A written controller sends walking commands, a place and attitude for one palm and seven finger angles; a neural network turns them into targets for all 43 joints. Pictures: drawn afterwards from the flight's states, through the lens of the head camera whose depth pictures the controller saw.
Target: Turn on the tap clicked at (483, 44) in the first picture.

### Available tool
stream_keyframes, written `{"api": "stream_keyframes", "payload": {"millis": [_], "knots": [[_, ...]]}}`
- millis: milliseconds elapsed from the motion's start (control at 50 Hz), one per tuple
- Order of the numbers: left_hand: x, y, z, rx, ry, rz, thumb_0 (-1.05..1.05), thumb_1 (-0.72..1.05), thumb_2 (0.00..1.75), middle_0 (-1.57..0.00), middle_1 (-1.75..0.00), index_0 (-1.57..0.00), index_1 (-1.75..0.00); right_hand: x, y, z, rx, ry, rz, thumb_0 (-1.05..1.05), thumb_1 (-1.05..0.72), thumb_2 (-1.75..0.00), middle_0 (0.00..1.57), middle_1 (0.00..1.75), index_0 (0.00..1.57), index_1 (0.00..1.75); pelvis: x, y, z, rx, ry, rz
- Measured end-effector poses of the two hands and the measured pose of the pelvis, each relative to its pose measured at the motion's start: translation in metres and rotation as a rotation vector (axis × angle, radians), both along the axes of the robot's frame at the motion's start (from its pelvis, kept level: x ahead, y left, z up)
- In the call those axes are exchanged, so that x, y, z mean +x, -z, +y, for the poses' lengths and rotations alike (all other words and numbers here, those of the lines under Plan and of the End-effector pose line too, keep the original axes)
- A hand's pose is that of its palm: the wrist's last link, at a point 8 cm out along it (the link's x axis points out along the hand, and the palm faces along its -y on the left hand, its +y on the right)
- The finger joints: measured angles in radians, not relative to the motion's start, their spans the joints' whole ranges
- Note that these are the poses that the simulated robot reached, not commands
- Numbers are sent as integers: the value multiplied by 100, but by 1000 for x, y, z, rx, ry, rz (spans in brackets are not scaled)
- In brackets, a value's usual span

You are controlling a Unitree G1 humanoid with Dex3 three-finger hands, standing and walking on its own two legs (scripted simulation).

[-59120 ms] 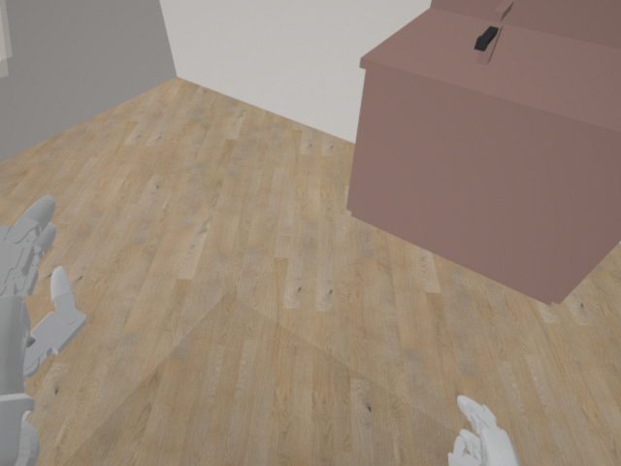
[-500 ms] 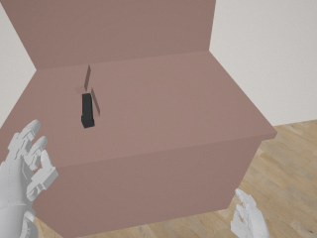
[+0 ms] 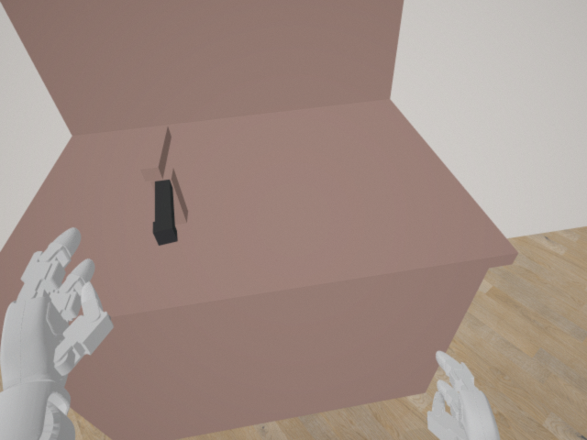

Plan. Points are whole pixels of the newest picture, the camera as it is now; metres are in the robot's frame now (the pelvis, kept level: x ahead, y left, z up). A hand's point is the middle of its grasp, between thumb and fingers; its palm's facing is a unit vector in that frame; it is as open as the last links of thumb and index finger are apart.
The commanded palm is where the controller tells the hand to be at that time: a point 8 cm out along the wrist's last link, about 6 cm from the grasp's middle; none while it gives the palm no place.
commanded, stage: turn the palm inward beside the body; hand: left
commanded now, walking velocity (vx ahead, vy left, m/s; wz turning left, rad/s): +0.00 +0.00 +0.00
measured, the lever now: (165, 231) +0.36 +0.25 +0.11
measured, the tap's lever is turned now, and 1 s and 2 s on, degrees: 8 8 8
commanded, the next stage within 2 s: reach beside the lever's end, fingers flat in 0.18 s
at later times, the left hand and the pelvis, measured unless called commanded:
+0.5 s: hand (117, 310) +0.20 +0.22 +0.15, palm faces +0.49 -0.86 -0.14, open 7.4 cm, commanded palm +0.15 +0.27 +0.16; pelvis +0.00 -0.02 +0.00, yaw +0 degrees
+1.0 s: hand (106, 292) +0.23 +0.26 +0.14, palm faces +0.50 -0.86 -0.11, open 7.4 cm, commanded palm +0.19 +0.31 +0.14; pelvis +0.00 -0.01 +0.00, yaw +0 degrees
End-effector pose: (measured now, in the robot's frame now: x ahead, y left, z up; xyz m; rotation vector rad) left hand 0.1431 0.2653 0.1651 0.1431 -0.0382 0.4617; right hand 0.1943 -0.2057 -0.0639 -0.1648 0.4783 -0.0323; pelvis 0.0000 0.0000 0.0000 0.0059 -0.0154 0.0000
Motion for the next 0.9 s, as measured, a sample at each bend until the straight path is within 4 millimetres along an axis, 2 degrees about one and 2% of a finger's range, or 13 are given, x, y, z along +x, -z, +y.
{"api": "stream_keyframes", "payload": {"millis": [360, 640, 900], "knots": [[-3, 1, -15, 6, -13, -3, 1, 90, 90, -20, -30, -21, -30, -5, 4, -20, -1, 17, 5, 1, -91, -90, 20, 30, 20, 30, -4, 1, -14, 1, -4, -7], [30, 9, 5, -7, -47, 27, 1, 90, 90, -20, -30, -21, -30, -5, 11, -31, -11, 56, 60, 1, -91, -90, 20, 30, 20, 30, 2, 1, -19, 6, 3, 17], [36, 19, 23, -21, -62, 20, 1, 90, 90, -20, -29, -20, -29, -14, 11, -34, -40, 79, 82, 1, -91, -90, 20, 30, 20, 30, 4, -1, -11, 6, 6, 21]]}}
